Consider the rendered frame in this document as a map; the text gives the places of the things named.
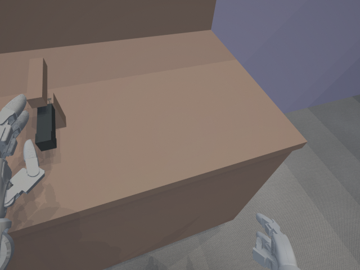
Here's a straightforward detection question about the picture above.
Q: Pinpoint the counter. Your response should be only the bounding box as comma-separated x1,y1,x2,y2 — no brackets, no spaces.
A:
0,0,307,270

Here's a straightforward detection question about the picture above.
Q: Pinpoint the robot right hand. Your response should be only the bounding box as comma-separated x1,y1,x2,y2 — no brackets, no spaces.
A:
253,213,298,270

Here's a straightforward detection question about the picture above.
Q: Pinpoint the left robot forearm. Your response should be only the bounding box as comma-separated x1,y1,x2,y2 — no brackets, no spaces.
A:
0,218,15,270

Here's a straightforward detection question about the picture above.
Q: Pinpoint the tap lever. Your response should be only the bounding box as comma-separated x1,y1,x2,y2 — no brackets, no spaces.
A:
35,103,57,151

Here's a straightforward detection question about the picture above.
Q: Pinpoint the robot left hand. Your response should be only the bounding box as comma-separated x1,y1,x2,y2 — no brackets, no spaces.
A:
0,94,45,218

